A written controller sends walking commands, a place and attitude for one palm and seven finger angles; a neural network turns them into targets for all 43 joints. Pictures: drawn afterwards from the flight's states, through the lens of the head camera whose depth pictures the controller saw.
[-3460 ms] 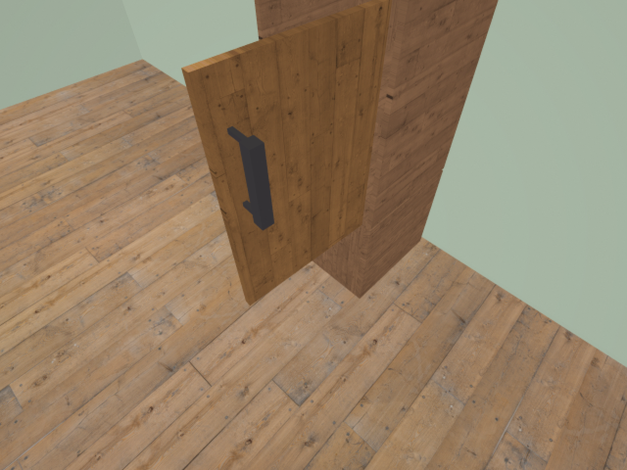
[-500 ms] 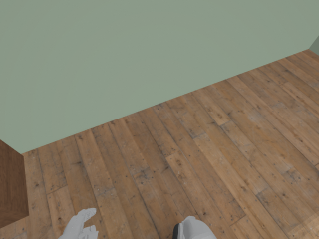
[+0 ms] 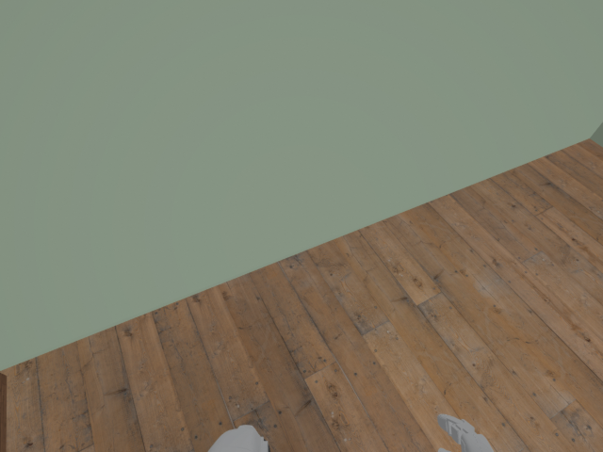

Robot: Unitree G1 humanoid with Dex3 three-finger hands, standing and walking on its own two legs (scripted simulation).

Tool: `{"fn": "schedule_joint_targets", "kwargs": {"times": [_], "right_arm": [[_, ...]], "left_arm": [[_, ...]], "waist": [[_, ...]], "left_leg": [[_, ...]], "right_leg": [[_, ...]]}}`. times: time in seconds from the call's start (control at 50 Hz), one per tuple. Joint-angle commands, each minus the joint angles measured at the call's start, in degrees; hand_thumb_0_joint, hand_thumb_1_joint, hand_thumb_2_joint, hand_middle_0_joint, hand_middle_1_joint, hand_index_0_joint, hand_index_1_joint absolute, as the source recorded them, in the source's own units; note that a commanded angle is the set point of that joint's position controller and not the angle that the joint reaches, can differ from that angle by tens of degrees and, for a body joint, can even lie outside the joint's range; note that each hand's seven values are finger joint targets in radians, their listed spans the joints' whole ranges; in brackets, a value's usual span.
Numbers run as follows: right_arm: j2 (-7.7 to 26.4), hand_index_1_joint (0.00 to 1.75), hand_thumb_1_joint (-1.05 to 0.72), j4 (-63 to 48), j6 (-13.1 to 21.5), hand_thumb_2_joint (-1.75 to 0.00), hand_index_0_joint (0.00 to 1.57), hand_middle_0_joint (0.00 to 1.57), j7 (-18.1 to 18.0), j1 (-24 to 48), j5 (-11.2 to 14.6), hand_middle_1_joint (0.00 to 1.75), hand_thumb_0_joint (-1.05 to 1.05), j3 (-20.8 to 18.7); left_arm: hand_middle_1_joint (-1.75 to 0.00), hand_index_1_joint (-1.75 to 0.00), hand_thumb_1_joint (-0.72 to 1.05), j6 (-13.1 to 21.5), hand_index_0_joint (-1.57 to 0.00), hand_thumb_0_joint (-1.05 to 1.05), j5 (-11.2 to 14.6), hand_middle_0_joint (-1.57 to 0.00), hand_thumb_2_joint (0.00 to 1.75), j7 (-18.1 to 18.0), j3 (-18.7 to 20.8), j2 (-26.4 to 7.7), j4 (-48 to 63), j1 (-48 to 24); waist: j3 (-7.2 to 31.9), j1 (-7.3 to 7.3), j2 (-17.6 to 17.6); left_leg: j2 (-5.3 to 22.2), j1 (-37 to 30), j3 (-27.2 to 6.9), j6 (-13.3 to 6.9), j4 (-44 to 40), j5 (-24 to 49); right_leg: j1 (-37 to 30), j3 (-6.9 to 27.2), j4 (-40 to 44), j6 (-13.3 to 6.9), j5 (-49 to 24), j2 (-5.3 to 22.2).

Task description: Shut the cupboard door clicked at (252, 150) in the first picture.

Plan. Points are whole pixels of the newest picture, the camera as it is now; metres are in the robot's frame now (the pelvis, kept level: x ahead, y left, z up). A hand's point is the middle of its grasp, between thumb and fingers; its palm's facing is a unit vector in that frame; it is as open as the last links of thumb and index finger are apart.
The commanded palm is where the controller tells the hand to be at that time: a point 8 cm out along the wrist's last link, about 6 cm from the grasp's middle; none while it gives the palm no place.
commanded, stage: walk to a spot facing it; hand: left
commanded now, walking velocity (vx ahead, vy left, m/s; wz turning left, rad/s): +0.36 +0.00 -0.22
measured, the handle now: out of the picture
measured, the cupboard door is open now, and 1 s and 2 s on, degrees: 87 87 87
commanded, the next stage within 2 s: turn to face it in 0.22 s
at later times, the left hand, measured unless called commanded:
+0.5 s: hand (249, 307) +0.37 +0.14 -0.16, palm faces -0.12 -0.95 -0.28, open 7.3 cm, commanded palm none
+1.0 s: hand (238, 302) +0.38 +0.16 -0.17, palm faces +0.22 -0.94 -0.25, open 7.3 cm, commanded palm none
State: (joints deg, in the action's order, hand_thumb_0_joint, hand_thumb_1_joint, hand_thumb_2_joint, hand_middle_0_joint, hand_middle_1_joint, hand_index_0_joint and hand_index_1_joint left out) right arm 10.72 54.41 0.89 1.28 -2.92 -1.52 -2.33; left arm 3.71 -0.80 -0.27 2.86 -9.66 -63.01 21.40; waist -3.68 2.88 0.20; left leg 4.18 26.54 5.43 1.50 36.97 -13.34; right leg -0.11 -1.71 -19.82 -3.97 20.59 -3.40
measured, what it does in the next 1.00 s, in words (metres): walks ahead: left foot, then right foot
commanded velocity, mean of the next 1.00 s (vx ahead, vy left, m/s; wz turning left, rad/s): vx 0.08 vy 0.00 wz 0.30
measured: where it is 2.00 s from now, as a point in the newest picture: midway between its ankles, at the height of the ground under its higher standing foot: (357, 402)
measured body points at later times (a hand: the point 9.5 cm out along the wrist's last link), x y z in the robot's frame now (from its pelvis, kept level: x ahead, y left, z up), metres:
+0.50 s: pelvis +0.22 -0.05 -0.01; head +0.25 -0.07 +0.43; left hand +0.37 +0.19 -0.14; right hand +0.10 -0.28 -0.17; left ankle +0.12 +0.10 -0.68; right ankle +0.26 -0.15 -0.74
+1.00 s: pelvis +0.31 -0.06 +0.00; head +0.36 -0.05 +0.45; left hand +0.37 +0.21 -0.15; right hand +0.42 -0.30 -0.14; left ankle +0.32 +0.06 -0.74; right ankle +0.31 -0.21 -0.68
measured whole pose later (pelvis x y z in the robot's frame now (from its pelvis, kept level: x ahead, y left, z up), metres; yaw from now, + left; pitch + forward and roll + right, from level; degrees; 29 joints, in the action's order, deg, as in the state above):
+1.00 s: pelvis +0.31 -0.06 +0.00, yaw +11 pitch +3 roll -1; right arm 12.4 53.4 -1.1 -0.4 -11.5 -1.9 -3.0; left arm -2.7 -0.6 -1.1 4.9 -13.2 -53.8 6.7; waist -3.9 -1.4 -0.2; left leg 2.4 20.2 2.1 -0.5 31.0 -13.3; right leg 27.0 -1.5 -57.1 4.4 25.8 3.8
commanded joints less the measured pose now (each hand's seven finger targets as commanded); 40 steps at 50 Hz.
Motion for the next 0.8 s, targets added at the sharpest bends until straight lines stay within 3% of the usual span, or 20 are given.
{"fn": "schedule_joint_targets", "kwargs": {"times": [0.0,0.02,0.04,0.08,0.14,0.2,0.3,0.34,0.36,0.38,0.4,0.42,0.44,0.48,0.54,0.7,0.72,0.74,0.76,0.78], "right_arm": [[9.4,0.30,-0.90,2.7,2.8,-0.90,0.20,0.20,-1.8,-19.1,-0.9,0.30,0.00,-2.3],[15.4,0.30,-0.90,4.0,2.8,-0.90,0.20,0.20,-2.1,-26.3,-1.4,0.30,0.00,-3.7],[14.8,0.30,-0.90,3.6,2.0,-0.90,0.20,0.20,-2.1,-26.0,-0.6,0.30,0.00,-3.3],[8.7,0.30,-0.90,1.6,2.6,-0.90,0.20,0.20,-2.4,-18.1,-0.5,0.30,0.00,-1.9],[5.4,0.30,-0.90,2.2,4.0,-0.90,0.20,0.20,-2.8,-15.1,-0.2,0.30,0.00,-0.7],[5.1,0.30,-0.90,2.7,3.7,-0.90,0.20,0.20,-2.5,-16.0,-0.3,0.30,0.00,-1.4],[7.8,0.30,-0.90,3.4,2.4,-0.90,0.20,0.20,-2.4,-17.9,-0.6,0.30,0.00,-1.7],[7.5,0.30,-0.90,4.6,1.9,-0.90,0.20,0.20,-2.4,-18.4,-0.5,0.30,0.00,-1.1],[6.9,0.30,-0.90,4.9,1.8,-0.90,0.20,0.20,-2.3,-18.7,0.0,0.30,0.00,-0.6],[5.0,0.30,-0.90,4.8,1.9,-0.90,0.20,0.20,-1.9,-18.9,0.7,0.30,0.00,-0.2],[2.7,0.30,-0.90,3.9,1.5,-0.90,0.20,0.20,-1.9,-21.5,1.5,0.30,0.00,0.1],[4.1,0.30,-0.90,3.0,0.6,-0.90,0.20,0.20,-2.3,-18.5,1.4,0.30,0.00,-0.2],[2.8,0.30,-0.90,3.5,0.4,-0.90,0.20,0.20,-2.5,-17.5,1.4,0.30,0.00,-0.2],[3.1,0.30,-0.90,4.5,-0.8,-0.90,0.20,0.20,-2.3,-17.2,1.1,0.30,0.00,-0.3],[0.1,0.30,-0.90,5.4,-2.5,-0.90,0.20,0.20,-1.4,-20.9,0.9,0.30,0.00,0.2],[1.6,0.30,-0.90,0.5,-2.3,-0.90,0.20,0.20,-0.2,-16.4,0.2,0.30,0.00,-0.8],[4.3,0.30,-0.90,0.5,-1.9,-0.90,0.20,0.20,-0.2,-19.3,0.1,0.30,0.00,-1.6],[10.5,0.30,-0.90,0.1,-1.3,-0.90,0.20,0.20,-0.7,-22.3,-0.6,0.30,0.00,-2.9],[13.9,0.30,-0.90,0.4,-1.6,-0.90,0.20,0.20,-1.5,-24.2,-0.6,0.30,0.00,-3.7],[13.6,0.30,-0.90,0.7,-1.3,-0.90,0.20,0.20,-2.4,-24.1,-0.7,0.30,0.00,-3.8]], "left_arm": [[-0.30,-0.30,0.90,1.3,-0.20,0.00,0.5,-0.20,0.90,0.1,1.2,-6.7,3.3,0.1],[-0.30,-0.30,0.90,1.4,-0.20,0.00,0.8,-0.20,0.90,0.7,0.4,-4.4,4.4,1.7],[-0.30,-0.30,0.90,1.6,-0.20,0.00,0.1,-0.20,0.90,0.4,0.9,-5.6,6.0,-1.9],[-0.30,-0.30,0.90,0.5,-0.20,0.00,-0.6,-0.20,0.90,0.9,1.4,-4.3,6.3,-6.8],[-0.30,-0.30,0.90,-1.6,-0.20,0.00,-1.1,-0.20,0.90,2.1,1.2,-1.3,5.3,-3.2],[-0.30,-0.30,0.90,-2.6,-0.20,0.00,-1.1,-0.20,0.90,2.4,1.4,0.1,6.5,-5.7],[-0.30,-0.30,0.90,-2.9,-0.20,0.00,-1.2,-0.20,0.90,3.0,1.7,-1.6,9.2,-12.4],[-0.30,-0.30,0.90,-2.2,-0.20,0.00,-1.1,-0.20,0.90,2.4,1.4,-2.6,7.8,-8.8],[-0.30,-0.30,0.90,-1.5,-0.20,0.00,-1.1,-0.20,0.90,2.0,1.6,-4.5,5.9,-3.3],[-0.30,-0.30,0.90,-0.6,-0.20,0.00,-1.4,-0.20,0.90,1.2,2.6,-9.6,3.6,3.9],[-0.30,-0.30,0.90,-0.3,-0.20,0.00,-0.7,-0.20,0.90,0.5,3.5,-15.7,2.2,8.5],[-0.30,-0.30,0.90,-0.8,-0.20,0.00,0.2,-0.20,0.90,-0.2,2.8,-15.3,3.2,6.3],[-0.30,-0.30,0.90,-0.8,-0.20,0.00,-0.2,-0.20,0.90,-0.6,2.6,-14.0,4.0,1.6],[-0.30,-0.30,0.90,-1.3,-0.20,0.00,-0.1,-0.20,0.90,-1.2,1.2,-9.5,6.7,-6.8],[-0.30,-0.30,0.90,-1.4,-0.20,0.00,-0.3,-0.20,0.90,-1.3,0.7,-8.1,8.9,-13.0],[-0.30,-0.30,0.90,-2.3,-0.20,0.00,-0.2,-0.20,0.90,-1.4,2.7,-8.8,10.0,-11.3],[-0.30,-0.30,0.90,-2.6,-0.20,0.00,-0.1,-0.20,0.90,-1.3,2.6,-8.2,10.5,-11.1],[-0.30,-0.30,0.90,-3.2,-0.20,0.00,0.5,-0.20,0.90,-1.1,2.5,-5.3,12.3,-10.1],[-0.30,-0.30,0.90,-3.7,-0.20,0.00,0.2,-0.20,0.90,-1.3,1.7,-4.8,15.0,-13.9],[-0.30,-0.30,0.90,-4.3,-0.20,0.00,-0.3,-0.20,0.90,-1.3,1.8,-4.7,15.6,-16.9]], "waist": [[9.7,-10.37,-3.0],[15.2,-11.31,-15.9],[12.0,-11.15,-9.7],[0.9,-7.41,-6.3],[1.3,-3.00,-7.9],[0.7,-2.72,-7.5],[-1.8,-3.99,-7.4],[0.1,-1.95,-5.8],[3.1,0.68,-2.8],[8.7,3.82,5.4],[14.7,3.89,18.0],[11.8,4.19,10.9],[10.4,2.48,15.0],[5.9,-1.21,10.4],[4.2,-4.98,8.1],[4.8,-4.24,5.1],[7.7,-5.74,-2.4],[9.3,-7.07,-19.2],[9.8,-9.24,-19.3],[10.5,-8.99,-15.5]], "left_leg": [[6.1,-34.1,-8.8,-6.4,-10.2,7.0],[22.7,-44.6,-27.4,-14.2,-14.1,10.6],[26.3,-36.6,-31.7,-16.6,-19.5,4.1],[21.8,-21.8,-25.3,-12.7,-24.7,-4.7],[15.8,-18.1,-8.7,-8.7,-25.3,7.6],[13.1,-13.8,0.6,-8.0,-25.9,9.5],[13.6,-14.7,3.2,-7.4,-22.6,8.3],[12.0,-13.2,3.3,-6.2,-16.4,14.0],[9.1,-11.4,4.4,-4.5,-8.9,17.3],[4.4,-2.4,7.5,-1.8,4.8,9.6],[-2.2,4.4,5.9,0.2,21.9,-22.8],[-0.4,4.5,-1.5,-0.4,27.7,-26.6],[0.9,6.7,-3.7,-0.3,32.2,-22.4],[3.5,3.6,-5.3,0.3,30.9,-15.9],[2.8,-2.4,-1.6,1.2,22.3,-10.5],[0.3,-8.2,3.1,0.5,-2.6,0.4],[2.3,-14.7,-1.1,-0.9,-7.9,11.8],[15.4,-20.3,-20.7,-8.2,-13.0,31.8],[22.6,-20.2,-29.1,-14.8,-16.1,36.3],[21.2,-22.0,-30.1,-15.0,-15.9,33.5]], "right_leg": [[19.0,4.3,-24.4,-0.6,-33.8,8.9],[32.2,-1.5,-45.9,1.4,3.2,2.1],[35.4,2.1,-54.5,0.7,11.5,2.9],[40.1,4.6,-58.6,1.4,2.1,8.0],[36.2,3.2,-49.4,2.9,-3.9,9.8],[29.9,-0.7,-34.9,3.5,-7.0,10.2],[24.9,-5.4,-21.4,3.3,-9.7,7.4],[15.1,-6.5,-15.5,2.4,-12.1,5.3],[5.9,-6.0,-11.4,1.9,-14.6,4.8],[-7.8,4.9,-9.6,-1.2,-21.5,14.7],[-14.1,21.4,-2.4,-8.2,-28.9,30.5],[-6.8,20.5,0.9,-10.2,-29.2,32.2],[-3.8,18.2,0.6,-9.8,-30.8,30.5],[7.1,6.4,2.0,-6.7,-29.4,27.5],[15.1,-4.4,3.0,-3.6,-27.5,24.4],[11.1,-10.5,-9.3,0.5,-24.2,23.4],[14.2,-11.5,-16.9,2.8,-18.0,21.2],[25.0,-13.4,-29.7,7.5,4.1,13.3],[29.9,-6.7,-41.4,7.9,22.5,8.6],[35.2,-1.4,-48.6,7.5,18.0,8.3]]}}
